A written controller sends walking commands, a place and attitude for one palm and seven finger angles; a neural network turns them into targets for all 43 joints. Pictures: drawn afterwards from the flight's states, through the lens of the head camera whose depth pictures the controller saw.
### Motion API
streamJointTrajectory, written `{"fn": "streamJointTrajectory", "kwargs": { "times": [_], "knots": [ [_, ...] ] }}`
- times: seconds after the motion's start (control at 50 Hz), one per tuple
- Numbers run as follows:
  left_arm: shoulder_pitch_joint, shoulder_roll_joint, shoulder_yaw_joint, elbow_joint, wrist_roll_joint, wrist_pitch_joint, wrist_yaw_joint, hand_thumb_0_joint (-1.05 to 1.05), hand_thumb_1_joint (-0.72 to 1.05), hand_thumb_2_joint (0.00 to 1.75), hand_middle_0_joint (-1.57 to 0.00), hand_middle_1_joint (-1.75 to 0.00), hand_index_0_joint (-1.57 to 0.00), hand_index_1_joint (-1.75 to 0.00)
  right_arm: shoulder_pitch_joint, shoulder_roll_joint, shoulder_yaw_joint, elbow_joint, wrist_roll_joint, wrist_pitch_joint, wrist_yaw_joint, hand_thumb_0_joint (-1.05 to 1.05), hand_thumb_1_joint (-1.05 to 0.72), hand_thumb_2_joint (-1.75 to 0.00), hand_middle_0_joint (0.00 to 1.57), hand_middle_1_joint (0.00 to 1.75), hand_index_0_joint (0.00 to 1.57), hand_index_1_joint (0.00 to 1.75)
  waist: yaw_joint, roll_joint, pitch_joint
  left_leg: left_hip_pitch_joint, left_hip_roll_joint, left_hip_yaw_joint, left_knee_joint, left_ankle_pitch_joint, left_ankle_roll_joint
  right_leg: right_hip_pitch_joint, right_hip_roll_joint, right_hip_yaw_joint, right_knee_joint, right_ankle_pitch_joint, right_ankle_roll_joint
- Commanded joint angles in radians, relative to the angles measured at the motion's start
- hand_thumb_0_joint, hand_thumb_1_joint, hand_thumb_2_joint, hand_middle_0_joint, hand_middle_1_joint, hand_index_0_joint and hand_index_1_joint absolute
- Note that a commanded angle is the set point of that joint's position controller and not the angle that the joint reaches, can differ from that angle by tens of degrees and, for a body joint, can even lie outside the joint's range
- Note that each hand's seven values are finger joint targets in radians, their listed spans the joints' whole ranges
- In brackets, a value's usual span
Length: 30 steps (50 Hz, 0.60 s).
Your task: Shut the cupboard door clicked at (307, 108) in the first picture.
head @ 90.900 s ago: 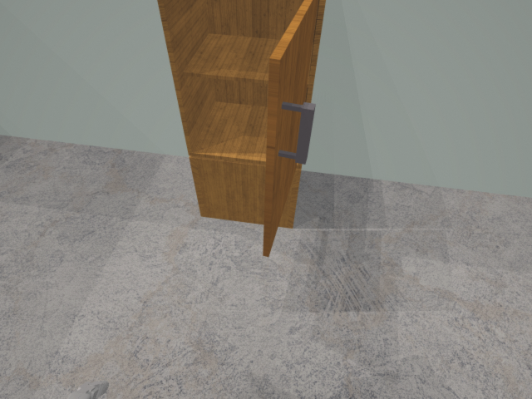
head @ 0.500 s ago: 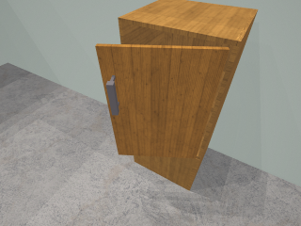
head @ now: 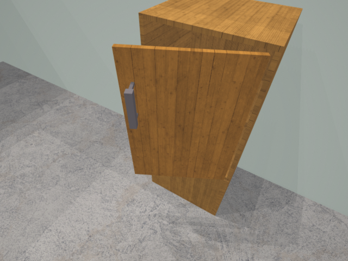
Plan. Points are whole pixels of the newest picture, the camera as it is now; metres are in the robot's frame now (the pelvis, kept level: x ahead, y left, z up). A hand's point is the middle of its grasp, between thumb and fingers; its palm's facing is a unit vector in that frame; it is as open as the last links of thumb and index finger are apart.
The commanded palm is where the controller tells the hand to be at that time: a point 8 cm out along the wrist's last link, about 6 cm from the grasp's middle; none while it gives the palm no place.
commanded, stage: shuffle to correct the standing spot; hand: left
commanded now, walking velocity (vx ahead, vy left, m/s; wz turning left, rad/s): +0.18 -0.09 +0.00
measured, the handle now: (132, 105) +0.53 +0.16 +0.07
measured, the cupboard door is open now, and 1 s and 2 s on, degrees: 27 27 27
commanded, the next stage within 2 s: come to a stop and stand still in 0.18 s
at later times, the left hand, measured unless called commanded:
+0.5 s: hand out of the picture +0.05 +0.16 -0.19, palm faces +0.07 -0.99 -0.13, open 7.4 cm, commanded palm none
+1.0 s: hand out of the picture +0.10 +0.20 -0.17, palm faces +0.03 -0.97 -0.22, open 7.3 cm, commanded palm none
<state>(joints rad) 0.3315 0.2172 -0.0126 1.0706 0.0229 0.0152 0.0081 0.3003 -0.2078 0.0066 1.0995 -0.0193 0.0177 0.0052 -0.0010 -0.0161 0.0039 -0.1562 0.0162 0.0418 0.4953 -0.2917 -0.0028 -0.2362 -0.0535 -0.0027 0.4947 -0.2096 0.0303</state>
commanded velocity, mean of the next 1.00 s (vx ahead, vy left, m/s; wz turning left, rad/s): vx -0.01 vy -0.04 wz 0.00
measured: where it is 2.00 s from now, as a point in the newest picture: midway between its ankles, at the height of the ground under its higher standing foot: outside the picture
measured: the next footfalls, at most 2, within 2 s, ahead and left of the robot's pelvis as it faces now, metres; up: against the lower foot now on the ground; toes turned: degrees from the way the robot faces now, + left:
none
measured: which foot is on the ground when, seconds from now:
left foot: down 0.00-1.00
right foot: down 0.00-1.00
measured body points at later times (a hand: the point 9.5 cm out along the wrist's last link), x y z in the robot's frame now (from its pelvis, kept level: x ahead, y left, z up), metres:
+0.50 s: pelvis +0.08 +0.01 -0.01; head +0.09 +0.03 +0.44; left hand +0.05 +0.21 -0.18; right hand +0.09 -0.21 -0.16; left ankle +0.01 +0.10 -0.74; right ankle +0.07 -0.13 -0.73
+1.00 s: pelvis +0.05 +0.02 +0.00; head +0.07 +0.02 +0.45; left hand +0.10 +0.25 -0.15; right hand +0.07 -0.21 -0.16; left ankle +0.04 +0.10 -0.74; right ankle +0.04 -0.11 -0.74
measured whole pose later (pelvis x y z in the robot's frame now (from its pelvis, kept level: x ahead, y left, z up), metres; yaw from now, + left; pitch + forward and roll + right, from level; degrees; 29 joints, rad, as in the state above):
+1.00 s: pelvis +0.05 +0.02 +0.00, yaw +0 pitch -2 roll +0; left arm 0.21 0.15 0.03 1.01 0.02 0.01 0.05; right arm 0.24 -0.15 -0.04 1.08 -0.01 0.01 -0.04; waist -0.01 0.01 0.08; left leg -0.18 0.01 0.12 0.53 -0.31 0.05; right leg -0.18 -0.04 -0.05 0.50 -0.28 0.02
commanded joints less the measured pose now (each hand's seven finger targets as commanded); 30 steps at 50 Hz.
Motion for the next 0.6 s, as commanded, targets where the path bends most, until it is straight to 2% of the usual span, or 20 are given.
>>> {"fn": "streamJointTrajectory", "kwargs": {
  "times": [0.0, 0.08, 0.14, 0.2, 0.24, 0.28, 0.3, 0.32, 0.34, 0.36, 0.38, 0.4, 0.44, 0.46, 0.48, 0.5, 0.52, 0.54, 0.56, 0.58],
  "knots": [
    [0.028, 0.094, 0.035, -0.042, -0.001, -0.026, 0.005, 0.0, 0.9, 0.9, -0.2, -0.3, -0.2, -0.3, 0.008, -0.132, -0.043, -0.05, 0.003, -0.031, -0.016, 0.0, -0.9, -0.9, 0.2, 0.3, 0.2, 0.3, -0.001, 0.073, 0.144, -0.151, 0.113, -0.125, -0.196, -0.245, 0.045, -0.035, -0.018, 0.025, -0.062, -0.194, -0.051],
    [0.089, 0.052, 0.042, -0.024, 0.0, -0.032, 0.005, 0.0, 0.9, 0.9, -0.2, -0.3, -0.2, -0.3, 0.05, -0.098, -0.055, -0.038, 0.006, -0.038, -0.028, 0.0, -0.9, -0.9, 0.2, 0.3, 0.2, 0.3, 0.004, 0.057, 0.17, -0.143, 0.124, -0.127, -0.16, -0.173, 0.062, -0.039, -0.007, 0.017, -0.031, -0.117, -0.063],
    [0.135, 0.033, 0.053, -0.011, 0.0, -0.038, 0.009, 0.0, 0.9, 0.9, -0.2, -0.3, -0.2, -0.3, 0.079, -0.062, -0.056, -0.028, 0.007, -0.048, -0.037, 0.0, -0.9, -0.9, 0.2, 0.3, 0.2, 0.3, 0.007, 0.011, 0.123, -0.127, 0.105, -0.076, -0.059, -0.052, 0.056, 0.003, -0.028, 0.052, -0.027, -0.045, -0.081],
    [0.197, 0.05, 0.069, 0.013, -0.001, -0.041, 0.016, 0.0, 0.9, 0.9, -0.2, -0.3, -0.2, -0.3, 0.072, -0.006, -0.051, -0.033, 0.009, -0.053, -0.041, 0.0, -0.9, -0.9, 0.2, 0.3, 0.2, 0.3, 0.021, -0.152, 0.098, -0.213, 0.029, 0.033, 0.132, -0.044, 0.029, 0.094, -0.111, 0.165, -0.087, 0.048, -0.132],
    [0.232, 0.06, 0.081, 0.027, -0.001, -0.045, 0.023, 0.0, 0.9, 0.9, -0.2, -0.3, -0.2, -0.3, 0.042, 0.02, -0.051, -0.048, 0.01, -0.054, -0.041, 0.0, -0.9, -0.9, 0.2, 0.3, 0.2, 0.3, 0.027, -0.213, 0.067, -0.267, 0.013, 0.06, 0.242, -0.158, 0.018, 0.149, -0.183, 0.255, -0.129, 0.152, -0.193],
    [0.207, 0.046, 0.082, 0.021, 0.003, -0.045, 0.029, 0.0, 0.9, 0.9, -0.2, -0.3, -0.2, -0.3, 0.036, 0.037, -0.049, -0.047, 0.013, -0.058, -0.039, 0.0, -0.9, -0.9, 0.2, 0.3, 0.2, 0.3, 0.015, -0.134, 0.057, -0.236, 0.022, 0.06, 0.18, -0.156, 0.018, 0.151, -0.185, 0.221, -0.086, 0.253, -0.211],
    [0.161, 0.029, 0.078, 0.007, 0.002, -0.038, 0.032, 0.0, 0.9, 0.9, -0.2, -0.3, -0.2, -0.3, 0.061, 0.045, -0.046, -0.032, 0.014, -0.059, -0.04, 0.0, -0.9, -0.9, 0.2, 0.3, 0.2, 0.3, -0.01, -0.098, 0.063, -0.143, 0.031, 0.054, 0.071, -0.058, 0.015, 0.086, -0.158, 0.165, -0.039, 0.318, -0.181],
    [0.119, 0.0, 0.07, -0.003, -0.002, -0.031, 0.034, 0.0, 0.9, 0.9, -0.2, -0.3, -0.2, -0.3, 0.12, 0.037, -0.045, -0.003, 0.016, -0.061, -0.043, 0.0, -0.9, -0.9, 0.2, 0.3, 0.2, 0.3, -0.039, -0.019, 0.044, 0.003, 0.063, 0.014, -0.035, 0.18, 0.019, 0.004, -0.086, 0.075, 0.045, 0.337, -0.125],
    [0.111, -0.043, 0.06, -0.016, -0.004, -0.03, 0.034, 0.0, 0.9, 0.9, -0.2, -0.3, -0.2, -0.3, 0.184, -0.017, -0.057, 0.027, 0.007, -0.064, -0.052, 0.0, -0.9, -0.9, 0.2, 0.3, 0.2, 0.3, -0.048, 0.128, 0.024, 0.137, 0.172, -0.084, -0.032, 0.555, 0.052, -0.097, -0.006, -0.019, 0.158, 0.245, -0.064],
    [0.08, -0.066, 0.052, -0.034, -0.005, -0.026, 0.039, 0.0, 0.9, 0.9, -0.2, -0.3, -0.2, -0.3, 0.228, -0.057, -0.061, 0.046, 0.006, -0.059, -0.065, 0.0, -0.9, -0.9, 0.2, 0.3, 0.2, 0.3, -0.057, 0.251, 0.036, 0.191, 0.28, -0.158, -0.039, 0.965, 0.104, -0.16, 0.028, -0.087, 0.222, -0.02, -0.024],
    [0.052, -0.054, 0.051, -0.039, -0.006, -0.019, 0.046, 0.0, 0.9, 0.9, -0.2, -0.3, -0.2, -0.3, 0.228, -0.054, -0.056, 0.058, 0.003, -0.051, -0.072, 0.0, -0.9, -0.9, 0.2, 0.3, 0.2, 0.3, -0.06, 0.324, 0.067, 0.223, 0.308, -0.156, -0.028, 1.239, 0.139, -0.209, 0.02, -0.068, 0.254, -0.26, -0.018],
    [0.027, -0.041, 0.056, -0.043, -0.007, -0.013, 0.047, 0.0, 0.9, 0.9, -0.2, -0.3, -0.2, -0.3, 0.203, -0.05, -0.052, 0.048, -0.002, -0.043, -0.073, 0.0, -0.9, -0.9, 0.2, 0.3, 0.2, 0.3, -0.057, 0.279, 0.096, 0.206, 0.29, -0.138, -0.023, 1.232, 0.147, -0.21, 0.011, -0.059, 0.247, -0.311, -0.025],
    [0.03, -0.053, 0.059, -0.049, -0.005, -0.008, 0.038, 0.0, 0.9, 0.9, -0.2, -0.3, -0.2, -0.3, 0.138, -0.059, -0.057, 0.015, -0.002, -0.036, -0.075, 0.0, -0.9, -0.9, 0.2, 0.3, 0.2, 0.3, -0.027, 0.194, 0.134, 0.135, 0.244, -0.084, -0.021, 1.106, 0.119, -0.144, 0.006, -0.089, 0.131, -0.214, -0.029],
    [0.066, -0.051, 0.062, -0.036, -0.004, -0.01, 0.034, 0.0, 0.9, 0.9, -0.2, -0.3, -0.2, -0.3, 0.096, -0.061, -0.058, 0.0, 0.003, -0.034, -0.077, 0.0, -0.9, -0.9, 0.2, 0.3, 0.2, 0.3, 0.002, 0.169, 0.118, 0.118, 0.207, -0.053, 0.016, 1.063, 0.09, -0.075, 0.012, -0.109, 0.035, -0.072, -0.028],
    [0.133, -0.037, 0.067, -0.018, -0.003, -0.014, 0.033, 0.0, 0.9, 0.9, -0.2, -0.3, -0.2, -0.3, 0.067, -0.058, -0.064, -0.014, 0.011, -0.034, -0.079, 0.0, -0.9, -0.9, 0.2, 0.3, 0.2, 0.3, 0.029, 0.102, 0.074, 0.089, 0.17, -0.024, 0.081, 0.998, 0.067, 0.027, 0.015, -0.105, -0.028, 0.182, -0.031],
    [0.169, -0.006, 0.076, -0.01, -0.001, -0.016, 0.037, 0.0, 0.9, 0.9, -0.2, -0.3, -0.2, -0.3, 0.064, -0.053, -0.072, -0.034, 0.018, -0.031, -0.078, 0.0, -0.9, -0.9, 0.2, 0.3, 0.2, 0.3, 0.031, 0.032, 0.031, 0.001, 0.128, 0.004, 0.137, 0.826, 0.04, 0.127, -0.032, -0.038, 0.005, 0.495, -0.05],
    [0.172, 0.026, 0.08, -0.013, 0.001, -0.018, 0.041, 0.0, 0.9, 0.9, -0.2, -0.3, -0.2, -0.3, 0.062, -0.03, -0.075, -0.047, 0.024, -0.027, -0.076, 0.0, -0.9, -0.9, 0.2, 0.3, 0.2, 0.3, 0.032, -0.036, -0.007, -0.073, 0.075, 0.029, 0.185, 0.537, 0.017, 0.187, -0.124, 0.042, 0.041, 0.754, -0.108],
    [0.143, 0.047, 0.079, -0.022, -0.001, -0.015, 0.037, 0.0, 0.9, 0.9, -0.2, -0.3, -0.2, -0.3, 0.061, -0.001, -0.078, -0.047, 0.029, -0.022, -0.071, 0.0, -0.9, -0.9, 0.2, 0.3, 0.2, 0.3, 0.015, -0.062, -0.02, -0.099, 0.031, 0.035, 0.209, 0.155, 0.0, 0.175, -0.217, 0.072, 0.009, 0.841, -0.168],
    [0.106, 0.048, 0.078, -0.031, -0.001, -0.012, 0.036, 0.0, 0.9, 0.9, -0.2, -0.3, -0.2, -0.3, 0.03, 0.035, -0.077, -0.054, 0.027, -0.011, -0.069, 0.0, -0.9, -0.9, 0.2, 0.3, 0.2, 0.3, 0.011, -0.107, 0.035, -0.133, 0.01, 0.038, 0.242, -0.117, -0.008, 0.134, -0.246, 0.08, -0.035, 0.844, -0.201],
    [0.074, 0.042, 0.076, -0.036, 0.005, -0.009, 0.04, 0.0, 0.9, 0.9, -0.2, -0.3, -0.2, -0.3, 0.018, 0.054, -0.073, -0.06, 0.026, -0.002, -0.067, 0.0, -0.9, -0.9, 0.2, 0.3, 0.2, 0.3, 0.009, -0.141, 0.046, -0.147, 0.016, 0.026, 0.24, -0.204, -0.007, 0.123, -0.25, 0.09, -0.042, 0.822, -0.22]
  ]
}}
